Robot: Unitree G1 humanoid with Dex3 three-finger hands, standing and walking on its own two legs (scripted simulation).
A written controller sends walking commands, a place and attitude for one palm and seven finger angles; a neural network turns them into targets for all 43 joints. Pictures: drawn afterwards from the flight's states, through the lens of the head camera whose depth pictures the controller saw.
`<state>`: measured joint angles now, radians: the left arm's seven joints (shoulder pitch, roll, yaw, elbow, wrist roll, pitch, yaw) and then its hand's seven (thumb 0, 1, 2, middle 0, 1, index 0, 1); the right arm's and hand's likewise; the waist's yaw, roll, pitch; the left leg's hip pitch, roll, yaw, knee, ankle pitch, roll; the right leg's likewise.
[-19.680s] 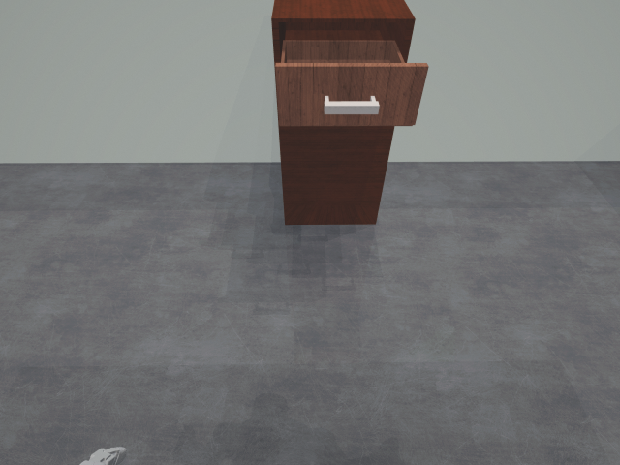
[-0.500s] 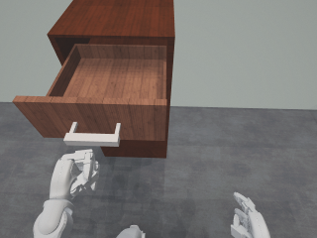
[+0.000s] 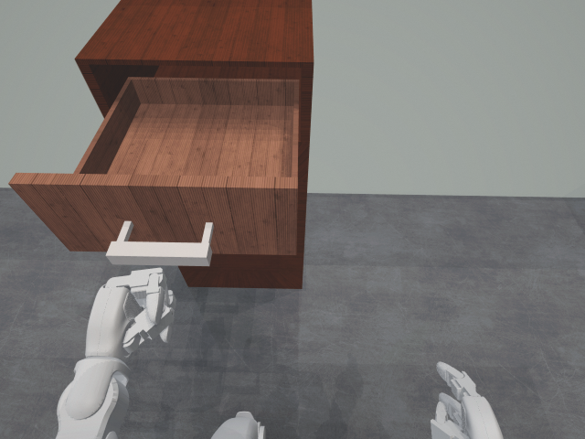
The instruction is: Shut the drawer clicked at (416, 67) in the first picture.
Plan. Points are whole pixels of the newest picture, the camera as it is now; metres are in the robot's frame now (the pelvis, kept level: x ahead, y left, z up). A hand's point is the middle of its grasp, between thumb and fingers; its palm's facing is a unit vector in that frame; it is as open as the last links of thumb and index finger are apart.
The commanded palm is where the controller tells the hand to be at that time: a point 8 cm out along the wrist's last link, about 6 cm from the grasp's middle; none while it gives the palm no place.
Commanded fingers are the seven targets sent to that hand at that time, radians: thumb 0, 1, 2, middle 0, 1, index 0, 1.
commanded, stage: push the drawer shut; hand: left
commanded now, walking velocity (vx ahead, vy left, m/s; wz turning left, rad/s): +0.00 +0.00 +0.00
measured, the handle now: (164, 241) +0.37 +0.20 +0.06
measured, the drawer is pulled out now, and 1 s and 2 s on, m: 0.29 0.21 0.10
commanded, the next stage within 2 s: none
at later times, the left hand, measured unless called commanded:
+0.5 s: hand (176, 284) +0.30 +0.17 +0.06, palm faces +0.03 -1.00 -0.05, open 3.2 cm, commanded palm +0.30 +0.22 +0.06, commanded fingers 0.00 0.90 0.90 -1.40 -1.60 -1.40 -1.60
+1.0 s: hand (188, 245) +0.36 +0.16 +0.06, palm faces +0.03 -1.00 -0.06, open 3.3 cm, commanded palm +0.36 +0.21 +0.06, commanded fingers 0.00 0.90 0.90 -1.40 -1.60 -1.40 -1.60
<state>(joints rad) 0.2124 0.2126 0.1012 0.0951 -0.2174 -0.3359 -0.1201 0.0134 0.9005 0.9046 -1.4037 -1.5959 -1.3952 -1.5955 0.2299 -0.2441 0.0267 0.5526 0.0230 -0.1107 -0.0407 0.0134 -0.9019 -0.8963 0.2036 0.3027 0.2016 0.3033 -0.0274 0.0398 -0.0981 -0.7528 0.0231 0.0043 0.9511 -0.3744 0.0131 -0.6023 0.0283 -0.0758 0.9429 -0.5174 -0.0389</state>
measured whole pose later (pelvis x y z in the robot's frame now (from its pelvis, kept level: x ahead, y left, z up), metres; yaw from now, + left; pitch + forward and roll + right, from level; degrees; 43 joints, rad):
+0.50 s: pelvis +0.00 +0.00 +0.00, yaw +0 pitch +11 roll -1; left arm 0.04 0.21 0.12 0.25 -0.21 -0.34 -0.12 0.02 0.88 0.95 -1.40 -1.60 -1.39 -1.60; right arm 0.23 -0.25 0.02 0.60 0.02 -0.11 -0.04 0.01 -0.90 -0.90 0.20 0.30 0.20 0.30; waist -0.02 0.04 -0.10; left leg -0.76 0.02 0.00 0.94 -0.38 0.01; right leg -0.61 0.02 -0.08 0.94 -0.52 -0.04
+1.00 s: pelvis -0.01 +0.00 +0.00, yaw +0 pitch +11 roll -2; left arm -0.32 0.25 0.14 0.60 -0.17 -0.37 -0.09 0.03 0.89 0.98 -1.40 -1.60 -1.40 -1.60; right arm 0.26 -0.26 0.03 0.65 0.03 -0.07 -0.04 0.01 -0.90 -0.90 0.20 0.30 0.20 0.30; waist -0.05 0.04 -0.08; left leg -0.80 0.02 0.00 0.95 -0.35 0.01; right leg -0.65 0.03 -0.08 0.95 -0.50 -0.04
